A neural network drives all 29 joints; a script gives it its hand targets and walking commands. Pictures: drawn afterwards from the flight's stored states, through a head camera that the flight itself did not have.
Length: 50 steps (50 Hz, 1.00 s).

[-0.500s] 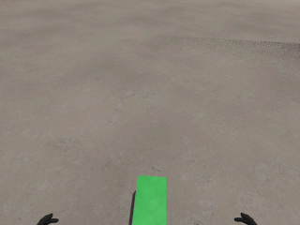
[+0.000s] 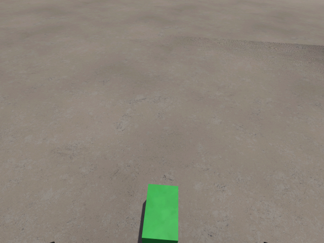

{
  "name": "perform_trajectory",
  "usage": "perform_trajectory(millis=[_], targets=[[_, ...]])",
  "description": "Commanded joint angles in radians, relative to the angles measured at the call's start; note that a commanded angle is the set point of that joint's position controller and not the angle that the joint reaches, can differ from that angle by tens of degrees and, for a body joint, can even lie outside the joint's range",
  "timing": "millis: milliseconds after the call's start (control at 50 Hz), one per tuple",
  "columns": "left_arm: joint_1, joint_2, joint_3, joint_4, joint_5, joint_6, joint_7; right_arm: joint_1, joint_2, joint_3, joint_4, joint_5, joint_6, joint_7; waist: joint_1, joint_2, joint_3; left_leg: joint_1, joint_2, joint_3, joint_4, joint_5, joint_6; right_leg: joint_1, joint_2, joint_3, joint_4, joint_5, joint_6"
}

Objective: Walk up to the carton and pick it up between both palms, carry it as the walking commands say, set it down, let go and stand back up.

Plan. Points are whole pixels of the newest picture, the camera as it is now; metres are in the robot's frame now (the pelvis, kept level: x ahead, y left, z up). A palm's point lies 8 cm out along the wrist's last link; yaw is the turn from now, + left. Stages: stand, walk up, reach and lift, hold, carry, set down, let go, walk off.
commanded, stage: stand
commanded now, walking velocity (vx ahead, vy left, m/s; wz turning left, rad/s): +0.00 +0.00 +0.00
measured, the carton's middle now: (161, 215) +0.47 -0.03 -0.70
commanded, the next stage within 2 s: none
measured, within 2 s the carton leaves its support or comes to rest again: neither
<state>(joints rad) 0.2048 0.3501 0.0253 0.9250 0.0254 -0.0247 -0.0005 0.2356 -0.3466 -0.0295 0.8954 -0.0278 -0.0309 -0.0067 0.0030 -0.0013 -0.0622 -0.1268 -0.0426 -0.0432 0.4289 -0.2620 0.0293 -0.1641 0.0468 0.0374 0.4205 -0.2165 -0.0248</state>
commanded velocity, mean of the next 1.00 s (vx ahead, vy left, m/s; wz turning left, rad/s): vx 0.00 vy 0.00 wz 0.00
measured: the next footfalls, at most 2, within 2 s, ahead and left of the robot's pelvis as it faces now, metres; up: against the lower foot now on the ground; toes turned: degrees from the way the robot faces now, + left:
none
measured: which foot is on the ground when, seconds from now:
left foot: down 0.00-1.00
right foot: down 0.00-1.00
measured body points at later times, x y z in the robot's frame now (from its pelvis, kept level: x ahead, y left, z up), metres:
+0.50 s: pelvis -0.01 +0.00 +0.00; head -0.04 +0.00 +0.45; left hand +0.07 +0.31 -0.12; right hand +0.07 -0.31 -0.11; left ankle -0.02 +0.10 -0.74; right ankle +0.01 -0.11 -0.74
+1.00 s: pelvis -0.01 +0.00 +0.00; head -0.03 +0.01 +0.45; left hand +0.07 +0.31 -0.12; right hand +0.07 -0.31 -0.11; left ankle -0.02 +0.10 -0.74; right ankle +0.01 -0.11 -0.74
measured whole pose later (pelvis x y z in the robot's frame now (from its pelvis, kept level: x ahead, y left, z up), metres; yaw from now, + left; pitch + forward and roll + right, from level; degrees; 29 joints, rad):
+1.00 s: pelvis -0.01 +0.00 +0.00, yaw +0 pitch -3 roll +0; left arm 0.15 0.37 -0.01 1.08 0.01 -0.02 0.00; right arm 0.17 -0.36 -0.01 1.05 -0.01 -0.03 0.00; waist 0.01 -0.01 -0.01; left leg -0.10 -0.04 -0.05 0.35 -0.20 0.03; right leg -0.14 0.04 0.05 0.34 -0.15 -0.02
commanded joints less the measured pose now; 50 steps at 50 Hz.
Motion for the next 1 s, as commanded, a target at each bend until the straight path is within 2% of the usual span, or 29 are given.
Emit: perform_trajectory(millis=[0, 80, 160, 300, 360, 420, 440, 480, 520, 640, 660, 680, 780, 820, 840, 920, 980], targets=[[-0.069, 0.174, 0.036, -0.053, -0.004, -0.021, 0.006, -0.068, -0.187, -0.04, -0.06, 0.0, -0.021, -0.005, 0.006, 0.017, 0.058, -0.062, 0.13, -0.136, -0.1, 0.1, 0.014, -0.009, -0.131, 0.141, -0.076, 0.105, -0.013], [-0.089, 0.189, 0.034, -0.031, -0.001, -0.021, 0.004, -0.062, -0.183, -0.036, -0.037, 0.002, -0.02, -0.006, -0.003, 0.008, 0.073, -0.067, 0.126, -0.131, -0.115, 0.081, 0.011, -0.017, -0.134, 0.149, -0.087, 0.086, -0.015], [-0.076, 0.187, 0.028, -0.004, -0.007, -0.021, 0.003, -0.067, -0.196, -0.034, -0.01, 0.003, -0.021, -0.005, 0.006, 0.015, 0.073, -0.061, 0.132, -0.134, -0.125, 0.079, 0.015, -0.008, -0.136, 0.148, -0.093, 0.08, -0.014], [-0.097, 0.194, 0.022, 0.024, -0.007, -0.023, 0.006, -0.074, -0.198, -0.032, 0.024, 0.009, -0.019, -0.002, -0.001, -0.013, 0.059, -0.043, 0.133, -0.134, -0.131, 0.07, 0.015, -0.005, -0.141, 0.153, -0.112, 0.073, -0.018], [-0.093, 0.199, 0.018, 0.035, -0.008, -0.021, 0.006, -0.072, -0.195, -0.028, 0.035, 0.01, -0.018, -0.002, 0.002, 0.015, 0.084, -0.05, 0.13, -0.131, -0.137, 0.068, 0.014, -0.012, -0.141, 0.157, -0.119, 0.051, -0.017], [-0.095, 0.209, 0.019, 0.043, -0.01, -0.018, 0.006, -0.082, -0.195, -0.025, 0.04, 0.011, -0.018, -0.002, 0.004, 0.009, 0.074, -0.057, 0.133, -0.135, -0.144, 0.061, 0.015, 0.007, -0.14, 0.152, -0.12, 0.058, -0.016], [-0.09, 0.203, 0.017, 0.048, -0.013, -0.018, 0.004, -0.08, -0.205, -0.027, 0.048, 0.012, -0.018, -0.002, 0.006, -0.012, 0.064, -0.05, 0.134, -0.137, -0.142, 0.071, 0.015, 0.013, -0.141, 0.152, -0.123, 0.079, -0.018], [-0.093, 0.198, 0.013, 0.054, -0.014, -0.021, 0.004, -0.081, -0.201, -0.024, 0.049, 0.012, -0.019, -0.003, 0.003, 0.012, 0.062, -0.046, 0.139, -0.136, -0.146, 0.096, 0.016, 0.019, -0.143, 0.147, -0.111, 0.109, -0.015], [-0.094, 0.206, 0.013, 0.06, -0.01, -0.02, 0.005, -0.089, -0.205, -0.024, 0.055, 0.013, -0.018, -0.004, 0.005, 0.001, 0.066, -0.04, 0.139, -0.133, -0.15, 0.098, 0.013, 0.018, -0.144, 0.147, -0.114, 0.118, -0.016], [-0.104, 0.212, 0.008, 0.07, -0.012, -0.018, 0.007, -0.086, -0.206, -0.021, 0.075, 0.016, -0.011, -0.003, 0.004, 0.004, 0.07, -0.045, 0.134, -0.127, -0.155, 0.057, 0.013, 0.011, -0.146, 0.156, -0.132, 0.079, -0.016], [-0.106, 0.207, 0.009, 0.075, -0.012, -0.016, 0.007, -0.088, -0.202, -0.021, 0.076, 0.015, -0.012, -0.003, -0.001, 0.009, 0.089, -0.054, 0.132, -0.126, -0.155, 0.033, 0.012, -0.007, -0.143, 0.156, -0.139, 0.042, -0.014], [-0.108, 0.215, 0.01, 0.075, -0.012, -0.015, 0.006, -0.098, -0.199, -0.02, 0.073, 0.014, -0.011, -0.002, 0.002, -0.007, 0.092, -0.053, 0.136, -0.13, -0.155, 0.035, 0.017, -0.006, -0.143, 0.152, -0.144, 0.033, -0.016], [-0.105, 0.21, 0.005, 0.083, -0.015, -0.018, 0.006, -0.096, -0.212, -0.021, 0.085, 0.016, -0.013, -0.002, 0.005, -0.007, 0.056, -0.037, 0.137, -0.127, -0.153, 0.063, 0.015, 0.023, -0.149, 0.153, -0.139, 0.077, -0.016], [-0.105, 0.207, 0.004, 0.087, -0.012, -0.019, 0.007, -0.097, -0.216, -0.022, 0.09, 0.016, -0.013, -0.003, 0.003, 0.011, 0.079, -0.047, 0.135, -0.127, -0.158, 0.08, 0.015, 0.014, -0.147, 0.153, -0.137, 0.088, -0.015], [-0.105, 0.207, 0.002, 0.09, -0.014, -0.019, 0.005, -0.096, -0.216, -0.021, 0.087, 0.014, -0.013, -0.002, 0.004, -0.003, 0.063, -0.039, 0.137, -0.127, -0.161, 0.083, 0.012, 0.027, -0.146, 0.148, -0.131, 0.088, -0.015], [-0.116, 0.21, 0.001, 0.091, -0.015, -0.019, 0.008, -0.109, -0.208, -0.019, 0.088, 0.02, -0.011, -0.003, 0.007, 0.004, 0.064, -0.033, 0.142, -0.13, -0.159, 0.122, 0.013, 0.035, -0.148, 0.143, -0.127, 0.13, -0.017], [-0.116, 0.21, 0.0, 0.099, -0.013, -0.015, 0.008, -0.112, -0.206, -0.016, 0.092, 0.018, -0.013, -0.002, 0.006, -0.001, 0.06, -0.028, 0.138, -0.124, -0.156, 0.106, 0.012, 0.033, -0.151, 0.145, -0.138, 0.114, -0.018]])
